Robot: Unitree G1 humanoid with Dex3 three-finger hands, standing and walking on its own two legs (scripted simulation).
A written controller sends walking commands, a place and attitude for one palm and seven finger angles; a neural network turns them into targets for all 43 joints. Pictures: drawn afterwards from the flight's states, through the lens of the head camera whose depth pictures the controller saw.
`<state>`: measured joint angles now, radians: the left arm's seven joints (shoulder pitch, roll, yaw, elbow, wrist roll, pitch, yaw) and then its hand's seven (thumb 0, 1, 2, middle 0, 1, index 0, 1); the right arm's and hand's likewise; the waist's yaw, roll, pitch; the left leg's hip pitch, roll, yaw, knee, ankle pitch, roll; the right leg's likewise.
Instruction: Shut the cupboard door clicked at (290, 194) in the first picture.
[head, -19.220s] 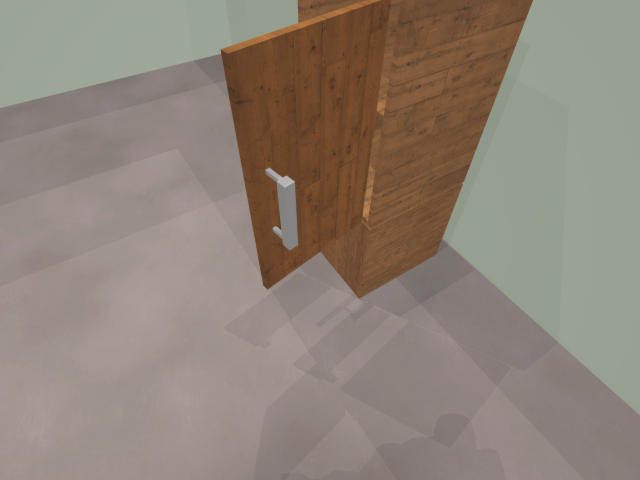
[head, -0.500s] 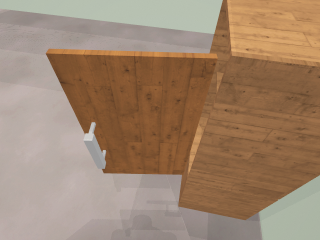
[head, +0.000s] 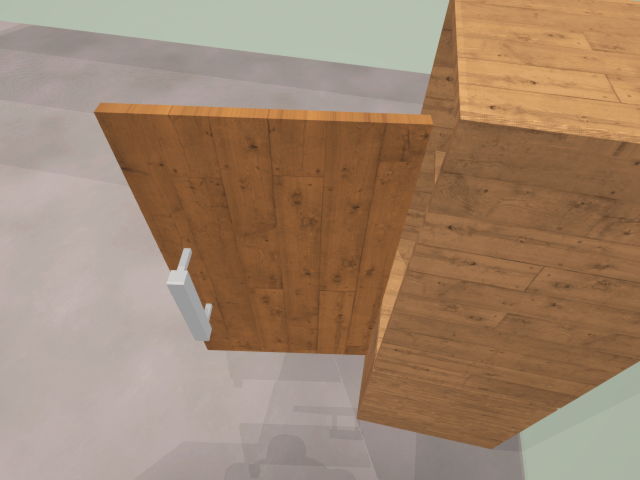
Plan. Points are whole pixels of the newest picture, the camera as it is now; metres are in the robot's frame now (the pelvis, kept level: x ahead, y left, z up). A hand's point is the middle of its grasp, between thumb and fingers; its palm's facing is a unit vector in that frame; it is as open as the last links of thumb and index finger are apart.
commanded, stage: look again from close up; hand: left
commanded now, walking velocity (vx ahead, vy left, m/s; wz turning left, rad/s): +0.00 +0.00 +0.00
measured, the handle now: (195, 297) +0.38 +0.23 -0.07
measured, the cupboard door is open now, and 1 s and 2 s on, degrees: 100 100 100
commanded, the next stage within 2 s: raise the hand and make a fist in 0.42 s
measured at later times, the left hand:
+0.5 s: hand out of the picture -0.04 +0.21 -0.18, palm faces -0.01 -0.98 -0.21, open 7.4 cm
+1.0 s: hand out of the picture +0.07 +0.20 -0.10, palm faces +0.13 -0.99 -0.02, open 5.9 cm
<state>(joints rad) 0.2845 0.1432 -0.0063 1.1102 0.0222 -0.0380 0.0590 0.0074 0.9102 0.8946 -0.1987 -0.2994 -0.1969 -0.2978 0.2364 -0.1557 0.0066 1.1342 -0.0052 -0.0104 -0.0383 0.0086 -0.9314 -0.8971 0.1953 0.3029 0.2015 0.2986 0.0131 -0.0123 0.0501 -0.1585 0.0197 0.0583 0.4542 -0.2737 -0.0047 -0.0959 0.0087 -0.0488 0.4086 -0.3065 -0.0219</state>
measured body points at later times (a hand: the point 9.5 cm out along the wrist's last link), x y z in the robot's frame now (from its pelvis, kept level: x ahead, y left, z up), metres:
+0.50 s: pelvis -0.04 +0.03 +0.00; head -0.04 +0.04 +0.45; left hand -0.04 +0.26 -0.16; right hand -0.04 -0.19 -0.16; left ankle -0.03 +0.12 -0.74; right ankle -0.06 -0.10 -0.74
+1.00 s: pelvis -0.09 +0.00 -0.12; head -0.03 +0.02 +0.32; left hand +0.06 +0.25 -0.09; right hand +0.18 -0.22 -0.15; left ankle -0.03 +0.12 -0.74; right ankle -0.05 -0.09 -0.74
